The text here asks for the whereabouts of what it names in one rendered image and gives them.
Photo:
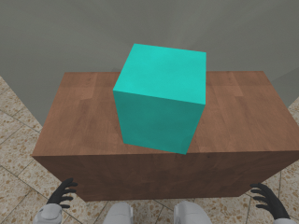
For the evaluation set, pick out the robot left forearm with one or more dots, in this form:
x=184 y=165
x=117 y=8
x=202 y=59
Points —
x=50 y=213

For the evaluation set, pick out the carton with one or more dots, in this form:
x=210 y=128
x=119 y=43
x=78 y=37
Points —
x=160 y=96

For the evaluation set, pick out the pedestal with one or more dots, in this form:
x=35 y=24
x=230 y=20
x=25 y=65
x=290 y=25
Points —
x=244 y=136

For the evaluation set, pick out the right robot hand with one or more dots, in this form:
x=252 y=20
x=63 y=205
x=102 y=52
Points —
x=275 y=206

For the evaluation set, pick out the left robot hand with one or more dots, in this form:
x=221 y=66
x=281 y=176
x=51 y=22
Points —
x=57 y=195

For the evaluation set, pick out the robot right thigh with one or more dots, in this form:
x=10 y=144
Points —
x=190 y=213

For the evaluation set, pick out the robot left thigh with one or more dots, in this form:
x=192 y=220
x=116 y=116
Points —
x=120 y=213

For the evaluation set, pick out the robot thigh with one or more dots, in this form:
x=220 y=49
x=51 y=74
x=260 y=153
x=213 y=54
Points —
x=190 y=213
x=120 y=213

